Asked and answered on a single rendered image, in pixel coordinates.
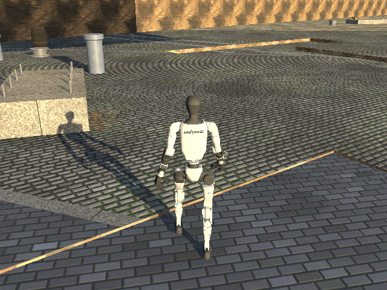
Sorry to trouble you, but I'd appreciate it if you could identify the left robot forearm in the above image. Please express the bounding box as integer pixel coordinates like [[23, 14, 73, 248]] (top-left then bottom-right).
[[157, 147, 171, 177]]

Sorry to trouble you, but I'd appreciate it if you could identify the left robot foot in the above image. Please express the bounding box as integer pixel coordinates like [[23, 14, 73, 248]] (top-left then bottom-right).
[[174, 220, 183, 234]]

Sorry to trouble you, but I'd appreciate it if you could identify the right robot upper arm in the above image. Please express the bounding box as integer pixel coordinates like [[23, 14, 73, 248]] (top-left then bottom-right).
[[206, 121, 221, 153]]

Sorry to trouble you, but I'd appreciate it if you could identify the left robot hand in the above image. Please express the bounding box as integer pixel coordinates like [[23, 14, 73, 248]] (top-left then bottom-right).
[[155, 175, 169, 192]]

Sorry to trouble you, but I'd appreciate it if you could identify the right robot forearm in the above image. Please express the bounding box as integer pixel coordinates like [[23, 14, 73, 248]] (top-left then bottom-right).
[[215, 144, 224, 164]]

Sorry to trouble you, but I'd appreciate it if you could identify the left robot upper arm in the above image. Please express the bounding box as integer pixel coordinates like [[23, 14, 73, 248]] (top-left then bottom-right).
[[165, 122, 181, 156]]

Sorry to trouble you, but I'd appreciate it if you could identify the robot torso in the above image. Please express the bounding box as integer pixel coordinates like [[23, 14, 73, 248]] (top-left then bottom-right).
[[179, 119, 207, 181]]

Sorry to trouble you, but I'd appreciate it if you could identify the right robot hand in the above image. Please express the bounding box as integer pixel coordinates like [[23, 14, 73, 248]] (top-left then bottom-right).
[[210, 162, 225, 173]]

